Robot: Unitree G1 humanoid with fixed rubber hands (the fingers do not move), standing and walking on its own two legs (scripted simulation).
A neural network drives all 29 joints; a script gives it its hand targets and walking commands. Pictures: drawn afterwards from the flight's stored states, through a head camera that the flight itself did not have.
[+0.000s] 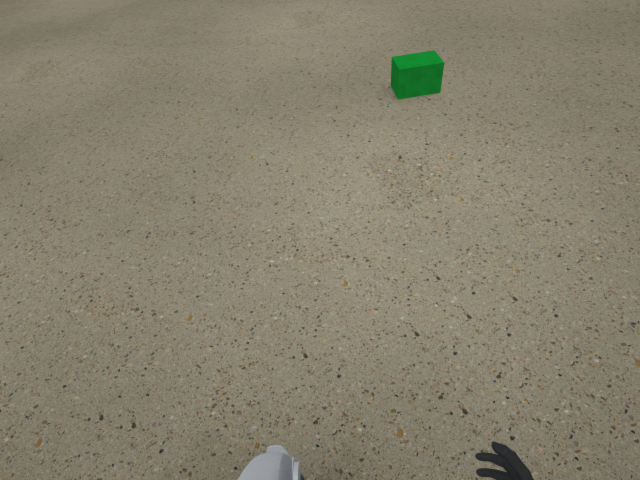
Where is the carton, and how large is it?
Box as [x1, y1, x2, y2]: [391, 50, 443, 98]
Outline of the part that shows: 434,50 392,57 391,86 397,98 439,92 443,62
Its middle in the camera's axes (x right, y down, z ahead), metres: +0.60 -1.01 +2.40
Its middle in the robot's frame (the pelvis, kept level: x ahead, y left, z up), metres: +2.47 -0.27 -0.68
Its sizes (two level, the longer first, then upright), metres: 0.268 0.181 0.188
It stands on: the floor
